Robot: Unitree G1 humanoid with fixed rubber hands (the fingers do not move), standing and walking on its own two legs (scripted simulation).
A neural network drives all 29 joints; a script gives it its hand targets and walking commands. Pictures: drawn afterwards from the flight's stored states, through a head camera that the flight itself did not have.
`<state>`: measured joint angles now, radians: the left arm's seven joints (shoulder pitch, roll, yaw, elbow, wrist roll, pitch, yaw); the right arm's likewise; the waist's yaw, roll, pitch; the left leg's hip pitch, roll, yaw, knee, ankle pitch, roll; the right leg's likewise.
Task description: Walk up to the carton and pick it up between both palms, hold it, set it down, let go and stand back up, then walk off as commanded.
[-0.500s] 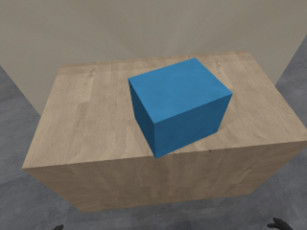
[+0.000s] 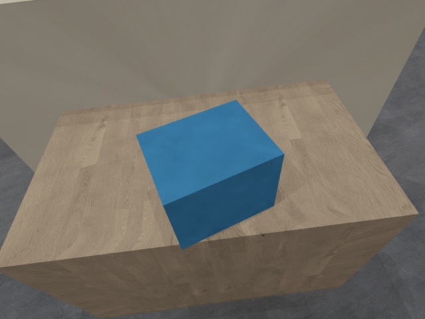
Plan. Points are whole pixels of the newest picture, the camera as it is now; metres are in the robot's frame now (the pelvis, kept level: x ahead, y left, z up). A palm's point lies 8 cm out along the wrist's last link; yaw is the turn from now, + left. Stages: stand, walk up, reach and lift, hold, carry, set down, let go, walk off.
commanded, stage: walk up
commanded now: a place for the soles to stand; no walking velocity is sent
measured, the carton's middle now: (209, 172) +0.45 +0.05 -0.02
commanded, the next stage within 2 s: none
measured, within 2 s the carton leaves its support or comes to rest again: neither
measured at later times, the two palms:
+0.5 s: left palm out of the picture +0.09 +0.33 -0.11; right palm out of the picture +0.11 -0.28 -0.11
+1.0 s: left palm out of the picture +0.03 +0.34 -0.10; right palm out of the picture +0.09 -0.27 -0.11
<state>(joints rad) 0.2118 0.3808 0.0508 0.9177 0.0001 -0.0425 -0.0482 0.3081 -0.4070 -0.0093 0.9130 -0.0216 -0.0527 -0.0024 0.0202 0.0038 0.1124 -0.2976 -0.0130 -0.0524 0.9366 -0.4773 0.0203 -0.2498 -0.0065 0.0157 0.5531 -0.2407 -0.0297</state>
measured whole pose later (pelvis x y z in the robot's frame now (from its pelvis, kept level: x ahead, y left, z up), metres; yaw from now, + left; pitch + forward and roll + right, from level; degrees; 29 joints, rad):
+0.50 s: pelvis +0.01 +0.02 -0.01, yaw +3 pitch -5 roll -1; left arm 0.16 0.38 0.05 0.88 0.00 -0.01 0.01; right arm 0.19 -0.40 -0.01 0.90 -0.02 0.00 0.01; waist 0.02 0.00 0.11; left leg -0.27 -0.05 -0.05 0.60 -0.25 0.03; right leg -0.28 0.00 -0.04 0.80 -0.50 -0.03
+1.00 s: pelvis -0.01 +0.03 +0.00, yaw +4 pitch -3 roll +1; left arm 0.23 0.38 0.05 0.95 0.00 -0.03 -0.01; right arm 0.23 -0.40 -0.01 0.92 -0.02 -0.01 0.04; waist 0.02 0.01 0.07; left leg -0.20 -0.03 -0.05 0.50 -0.24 0.02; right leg -0.20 -0.04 -0.04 0.55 -0.30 -0.02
